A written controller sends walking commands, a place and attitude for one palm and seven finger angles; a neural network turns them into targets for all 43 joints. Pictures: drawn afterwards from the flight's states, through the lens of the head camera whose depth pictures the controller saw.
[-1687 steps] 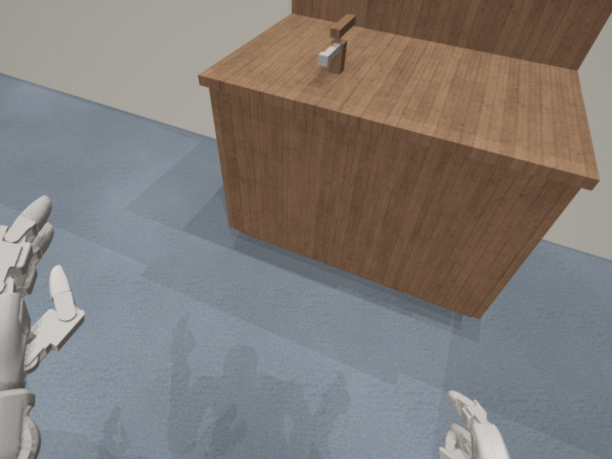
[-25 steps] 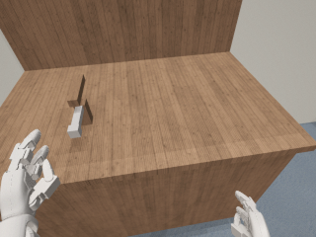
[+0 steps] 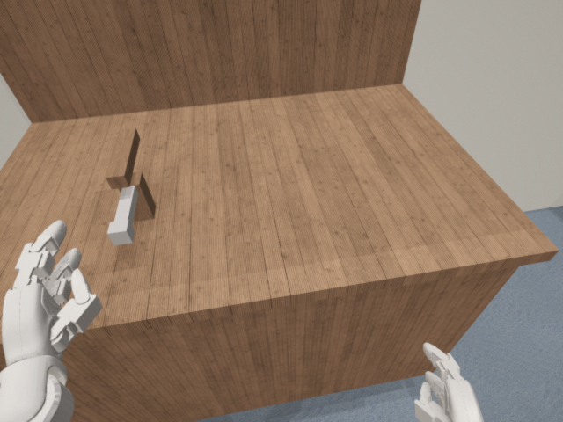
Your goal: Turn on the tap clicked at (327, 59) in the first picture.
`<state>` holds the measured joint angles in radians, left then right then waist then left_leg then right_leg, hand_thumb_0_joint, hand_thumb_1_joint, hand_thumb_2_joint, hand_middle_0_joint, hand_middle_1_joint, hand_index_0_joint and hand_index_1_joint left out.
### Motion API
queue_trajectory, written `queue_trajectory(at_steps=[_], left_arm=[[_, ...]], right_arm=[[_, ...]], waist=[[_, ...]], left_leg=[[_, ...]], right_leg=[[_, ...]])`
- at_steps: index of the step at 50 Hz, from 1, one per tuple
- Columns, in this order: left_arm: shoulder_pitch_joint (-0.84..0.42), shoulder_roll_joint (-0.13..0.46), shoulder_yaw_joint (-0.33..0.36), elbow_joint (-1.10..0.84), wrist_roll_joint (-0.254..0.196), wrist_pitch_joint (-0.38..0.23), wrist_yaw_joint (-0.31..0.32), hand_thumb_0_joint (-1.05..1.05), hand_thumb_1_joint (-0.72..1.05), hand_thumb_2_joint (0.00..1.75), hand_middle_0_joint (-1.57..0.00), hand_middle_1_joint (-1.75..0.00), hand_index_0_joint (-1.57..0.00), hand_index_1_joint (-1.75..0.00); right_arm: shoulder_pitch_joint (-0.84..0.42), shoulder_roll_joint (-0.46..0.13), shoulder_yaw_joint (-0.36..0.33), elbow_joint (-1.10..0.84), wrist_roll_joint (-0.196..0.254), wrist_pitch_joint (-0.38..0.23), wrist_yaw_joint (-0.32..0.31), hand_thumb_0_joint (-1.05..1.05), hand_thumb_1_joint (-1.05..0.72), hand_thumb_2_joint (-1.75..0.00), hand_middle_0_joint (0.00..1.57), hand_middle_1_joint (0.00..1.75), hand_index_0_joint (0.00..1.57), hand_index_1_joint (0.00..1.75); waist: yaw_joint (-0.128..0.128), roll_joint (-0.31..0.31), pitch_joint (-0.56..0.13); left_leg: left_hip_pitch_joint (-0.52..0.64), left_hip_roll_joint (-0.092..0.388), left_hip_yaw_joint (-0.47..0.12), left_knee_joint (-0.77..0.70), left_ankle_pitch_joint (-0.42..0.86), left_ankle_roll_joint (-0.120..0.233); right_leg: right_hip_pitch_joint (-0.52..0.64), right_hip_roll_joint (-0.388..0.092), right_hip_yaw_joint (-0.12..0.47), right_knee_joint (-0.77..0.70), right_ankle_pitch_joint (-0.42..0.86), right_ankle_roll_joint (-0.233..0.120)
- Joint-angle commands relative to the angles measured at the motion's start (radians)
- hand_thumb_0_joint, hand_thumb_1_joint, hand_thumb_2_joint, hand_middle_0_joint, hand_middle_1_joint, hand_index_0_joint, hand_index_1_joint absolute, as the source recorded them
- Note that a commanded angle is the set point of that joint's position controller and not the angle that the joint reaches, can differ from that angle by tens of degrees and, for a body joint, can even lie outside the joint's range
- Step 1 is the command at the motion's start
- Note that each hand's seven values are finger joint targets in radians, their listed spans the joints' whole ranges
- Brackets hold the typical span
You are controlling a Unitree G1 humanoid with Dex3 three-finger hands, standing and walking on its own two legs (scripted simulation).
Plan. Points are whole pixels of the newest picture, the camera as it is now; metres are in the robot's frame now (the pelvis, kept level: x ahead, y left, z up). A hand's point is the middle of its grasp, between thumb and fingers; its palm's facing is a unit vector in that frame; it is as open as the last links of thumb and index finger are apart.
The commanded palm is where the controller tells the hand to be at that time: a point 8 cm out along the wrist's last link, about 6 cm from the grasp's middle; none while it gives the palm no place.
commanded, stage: reach beside the lever's end, fingers flat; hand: left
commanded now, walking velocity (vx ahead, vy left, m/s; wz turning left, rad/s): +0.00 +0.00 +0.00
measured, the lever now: (121, 232) +0.35 +0.30 +0.09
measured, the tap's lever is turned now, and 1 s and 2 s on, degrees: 0 0 0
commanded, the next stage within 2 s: push the lever round in 1.76 s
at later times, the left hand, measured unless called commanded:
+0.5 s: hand (93, 280) +0.25 +0.28 +0.11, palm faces +0.49 -0.87 -0.10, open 7.5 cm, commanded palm +0.21 +0.32 +0.11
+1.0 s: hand (103, 261) +0.28 +0.29 +0.10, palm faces +0.49 -0.86 -0.09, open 7.7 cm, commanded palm +0.25 +0.33 +0.10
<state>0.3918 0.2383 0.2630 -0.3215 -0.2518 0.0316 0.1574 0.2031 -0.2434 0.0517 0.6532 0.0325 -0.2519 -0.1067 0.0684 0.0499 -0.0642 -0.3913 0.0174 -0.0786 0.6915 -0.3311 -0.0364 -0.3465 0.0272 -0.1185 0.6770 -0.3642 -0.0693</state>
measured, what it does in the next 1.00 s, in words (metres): stands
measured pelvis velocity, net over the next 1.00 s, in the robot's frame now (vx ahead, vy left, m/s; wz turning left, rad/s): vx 0.00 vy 0.03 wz -0.02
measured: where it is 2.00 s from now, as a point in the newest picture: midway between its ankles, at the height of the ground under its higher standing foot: outside the picture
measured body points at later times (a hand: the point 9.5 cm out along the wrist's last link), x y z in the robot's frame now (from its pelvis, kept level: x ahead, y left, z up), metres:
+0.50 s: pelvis +0.01 +0.02 +0.00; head +0.01 +0.00 +0.45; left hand +0.22 +0.32 +0.12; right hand +0.19 -0.21 -0.08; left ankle +0.02 +0.15 -0.72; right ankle +0.00 -0.07 -0.72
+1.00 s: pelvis +0.00 +0.03 +0.00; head +0.02 +0.02 +0.45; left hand +0.25 +0.33 +0.10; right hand +0.18 -0.21 -0.09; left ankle +0.02 +0.15 -0.72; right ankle +0.00 -0.07 -0.72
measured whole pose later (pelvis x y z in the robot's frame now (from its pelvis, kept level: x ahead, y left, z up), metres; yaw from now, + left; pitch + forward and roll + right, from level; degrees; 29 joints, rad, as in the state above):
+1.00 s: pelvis +0.00 +0.03 +0.00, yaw -1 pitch +4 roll -1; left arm 0.09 0.23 0.30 0.06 -0.19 -0.08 0.17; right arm 0.19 -0.24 0.03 0.68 0.02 -0.19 -0.09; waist 0.04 0.03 -0.05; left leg -0.43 0.00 -0.04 0.69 -0.33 -0.01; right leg -0.38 0.01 -0.08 0.66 -0.34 -0.03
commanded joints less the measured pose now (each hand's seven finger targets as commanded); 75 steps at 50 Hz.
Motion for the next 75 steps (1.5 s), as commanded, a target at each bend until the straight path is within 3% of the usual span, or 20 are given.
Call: queue_trajectory(at_steps=[1, 8, 16, 18, 27, 31, 38, 39, 44, 48, 52, 58, 59, 63, 64, 66, 68, 69, 73, 75], left_arm=[[-0.139, 0.175, 0.115, -0.195, 0.007, -0.072, 0.011, 0.0, 0.9, 0.9, -0.2, -0.29, -0.2, -0.29], [-0.158, 0.196, 0.151, -0.141, 0.006, -0.095, 0.003, 0.0, 0.9, 0.9, -0.19, -0.28, -0.19, -0.28], [-0.264, 0.164, 0.092, -0.106, 0.024, -0.123, -0.004, 0.0, 0.9, 0.9, -0.19, -0.26, -0.19, -0.26], [-0.229, 0.205, 0.143, -0.079, 0.031, -0.125, 0.004, 0.0, 0.9, 0.9, -0.18, -0.25, -0.18, -0.25], [-0.28, 0.164, 0.107, -0.032, 0.035, -0.135, 0.008, 0.0, 0.9, 0.9, -0.18, -0.23, -0.18, -0.23], [-0.392, 0.171, 0.096, 0.007, 0.045, -0.144, 0.015, 0.0, 0.9, 0.9, -0.17, -0.22, -0.17, -0.22], [-0.416, 0.217, 0.145, 0.094, 0.057, -0.156, 0.011, 0.0, 0.9, 0.9, -0.17, -0.2, -0.17, -0.2], [-0.446, 0.182, 0.107, 0.088, 0.058, -0.162, 0.005, 0.0, 0.9, 0.9, -0.17, -0.2, -0.17, -0.2], [-0.459, 0.178, 0.107, 0.138, 0.063, -0.174, 0.011, 0.0, 0.9, 0.9, -0.16, -0.18, -0.16, -0.18], [-0.517, 0.209, 0.122, 0.152, 0.077, -0.192, 0.026, 0.0, 0.9, 0.9, -0.16, -0.17, -0.16, -0.17], [-0.544, 0.217, 0.134, 0.21, 0.072, -0.203, 0.029, 0.0, 0.9, 0.9, -0.16, -0.16, -0.16, -0.16], [-0.584, 0.287, 0.203, 0.286, 0.079, -0.223, 0.014, 0.0, 0.9, 0.9, -0.15, -0.15, -0.15, -0.15], [-0.62, 0.254, 0.165, 0.287, 0.078, -0.229, 0.006, 0.0, 0.9, 0.9, -0.15, -0.15, -0.15, -0.15], [-0.642, 0.285, 0.194, 0.351, 0.073, -0.247, -0.009, 0.0, 0.9, 0.9, -0.15, -0.15, -0.15, -0.15], [-0.673, 0.255, 0.164, 0.355, 0.072, -0.25, -0.014, 0.0, 0.9, 0.9, -0.15, -0.15, -0.15, -0.15], [-0.679, 0.284, 0.189, 0.403, 0.062, -0.248, -0.026, 0.0, 0.9, 0.9, -0.15, -0.15, -0.15, -0.15], [-0.691, 0.308, 0.209, 0.404, 0.07, -0.257, -0.03, 0.0, 0.9, 0.9, -0.15, -0.15, -0.15, -0.15], [-0.689, 0.282, 0.188, 0.394, 0.069, -0.263, -0.031, 0.0, 0.9, 0.9, -0.15, -0.15, -0.15, -0.15], [-0.63, 0.334, 0.252, 0.415, 0.065, -0.277, -0.034, 0.0, 0.9, 0.9, -0.15, -0.15, -0.15, -0.15], [-0.602, 0.308, 0.237, 0.396, 0.057, -0.284, -0.04, 0.0, 0.9, 0.9, -0.15, -0.15, -0.15, -0.15]], right_arm=[[-0.135, -0.107, -0.048, -0.17, -0.002, -0.053, -0.006, 0.0, -0.9, -0.9, 0.2, 0.3, 0.2, 0.3], [-0.129, -0.111, -0.053, -0.16, 0.0, -0.046, -0.004, 0.0, -0.9, -0.9, 0.2, 0.3, 0.2, 0.3], [-0.123, -0.117, -0.054, -0.152, -0.004, -0.048, -0.003, 0.0, -0.9, -0.9, 0.2, 0.3, 0.2, 0.3], [-0.127, -0.119, -0.057, -0.147, -0.005, -0.044, -0.004, 0.0, -0.9, -0.9, 0.2, 0.3, 0.2, 0.3], [-0.12, -0.12, -0.06, -0.155, -0.008, -0.023, 0.006, 0.0, -0.9, -0.9, 0.2, 0.3, 0.2, 0.3], [-0.127, -0.121, -0.057, -0.141, -0.007, -0.016, 0.002, 0.0, -0.9, -0.9, 0.2, 0.3, 0.2, 0.3], [-0.126, -0.124, -0.063, -0.129, -0.006, -0.001, 0.003, 0.0, -0.9, -0.9, 0.2, 0.3, 0.2, 0.3], [-0.119, -0.123, -0.062, -0.131, -0.008, 0.001, 0.005, 0.0, -0.9, -0.9, 0.2, 0.3, 0.2, 0.3], [-0.11, -0.126, -0.066, -0.131, -0.008, 0.004, 0.01, 0.0, -0.9, -0.9, 0.2, 0.3, 0.2, 0.3], [-0.118, -0.128, -0.067, -0.128, -0.007, 0.011, 0.011, 0.0, -0.9, -0.9, 0.2, 0.3, 0.2, 0.3], [-0.107, -0.134, -0.071, -0.121, -0.011, 0.02, 0.011, 0.0, -0.9, -0.9, 0.2, 0.3, 0.2, 0.3], [-0.099, -0.135, -0.075, -0.108, -0.009, 0.039, 0.009, 0.0, -0.9, -0.9, 0.2, 0.3, 0.2, 0.3], [-0.094, -0.134, -0.074, -0.11, -0.009, 0.041, 0.009, 0.0, -0.9, -0.9, 0.2, 0.3, 0.2, 0.3], [-0.083, -0.14, -0.078, -0.099, -0.006, 0.041, 0.008, 0.0, -0.9, -0.9, 0.2, 0.3, 0.2, 0.3], [-0.075, -0.142, -0.079, -0.101, -0.008, 0.042, 0.008, 0.0, -0.9, -0.9, 0.2, 0.3, 0.2, 0.3], [-0.067, -0.149, -0.082, -0.098, -0.006, 0.046, 0.007, 0.0, -0.9, -0.9, 0.2, 0.3, 0.2, 0.3], [-0.066, -0.147, -0.082, -0.096, -0.004, 0.051, 0.007, 0.0, -0.9, -0.9, 0.2, 0.3, 0.2, 0.3], [-0.059, -0.144, -0.085, -0.101, -0.007, 0.051, 0.01, 0.0, -0.9, -0.9, 0.2, 0.3, 0.2, 0.3], [-0.05, -0.147, -0.091, -0.103, -0.008, 0.059, 0.016, 0.0, -0.9, -0.9, 0.2, 0.3, 0.2, 0.3], [-0.049, -0.142, -0.093, -0.114, -0.007, 0.063, 0.022, 0.0, -0.9, -0.9, 0.2, 0.3, 0.2, 0.3]], waist=[[-0.002, -0.014, -0.094], [-0.005, -0.031, -0.099], [-0.028, 0.003, -0.11], [-0.009, -0.012, -0.125], [-0.019, -0.019, -0.121], [-0.035, -0.005, -0.116], [-0.025, 0.01, -0.16], [-0.033, 0.016, -0.166], [-0.031, -0.006, -0.162], [-0.032, 0.028, -0.158], [-0.04, -0.024, -0.176], [-0.031, 0.03, -0.19], [-0.049, 0.025, -0.195], [-0.047, 0.02, -0.187], [-0.061, 0.003, -0.202], [-0.06, -0.029, -0.197], [-0.051, 0.019, -0.211], [-0.052, 0.016, -0.234], [-0.034, -0.006, -0.239], [-0.033, 0.015, -0.243]], left_leg=[[0.046, -0.04, 0.039, -0.073, 0.134, 0.064], [0.047, -0.039, 0.041, -0.078, 0.164, 0.064], [0.073, -0.038, 0.035, -0.087, 0.167, 0.062], [0.066, -0.038, 0.032, -0.093, 0.188, 0.06], [0.063, -0.031, 0.028, -0.098, 0.197, 0.053], [0.066, -0.033, 0.026, -0.102, 0.155, 0.054], [0.072, -0.031, 0.024, -0.101, 0.2, 0.05], [0.079, -0.032, 0.023, -0.097, 0.212, 0.048], [0.069, -0.029, 0.021, -0.099, 0.21, 0.047], [0.066, -0.028, 0.019, -0.101, 0.192, 0.045], [0.043, -0.032, 0.026, -0.09, 0.176, 0.051], [0.031, -0.035, 0.036, -0.08, 0.192, 0.055], [0.036, -0.034, 0.037, -0.075, 0.188, 0.056], [0.022, -0.034, 0.033, -0.071, 0.175, 0.059], [0.027, -0.036, 0.037, -0.063, 0.177, 0.061], [0.007, -0.035, 0.04, -0.06, 0.172, 0.064], [0.011, -0.036, 0.038, -0.06, 0.182, 0.063], [0.023, -0.038, 0.043, -0.054, 0.194, 0.064], [0.002, -0.035, 0.04, -0.05, 0.219, 0.065], [0.009, -0.035, 0.048, -0.048, 0.228, 0.064]], right_leg=[[0.032, -0.054, 0.097, -0.165, 0.187, 0.064], [0.043, -0.049, 0.088, -0.153, 0.237, 0.063], [0.019, -0.044, 0.077, -0.146, 0.223, 0.056], [0.043, -0.042, 0.072, -0.135, 0.242, 0.052], [0.026, -0.035, 0.063, -0.127, 0.24, 0.05], [0.004, -0.034, 0.067, -0.136, 0.188, 0.048], [0.029, -0.029, 0.065, -0.122, 0.23, 0.043], [0.023, -0.029, 0.062, -0.115, 0.241, 0.043], [0.02, -0.027, 0.059, -0.113, 0.239, 0.043], [0.008, -0.026, 0.062, -0.109, 0.213, 0.04], [0.012, -0.025, 0.067, -0.11, 0.217, 0.046], [0.028, -0.025, 0.078, -0.105, 0.246, 0.043], [0.012, -0.025, 0.075, -0.102, 0.244, 0.045], [0.005, -0.022, 0.078, -0.1, 0.236, 0.045], [-0.003, -0.023, 0.077, -0.098, 0.246, 0.049], [0.001, -0.023, 0.081, -0.102, 0.255, 0.052], [0.007, -0.024, 0.084, -0.094, 0.258, 0.048], [0.012, -0.024, 0.085, -0.092, 0.277, 0.05], [0.036, -0.02, 0.085, -0.084, 0.305, 0.05], [0.036, -0.021, 0.087, -0.084, 0.32, 0.05]])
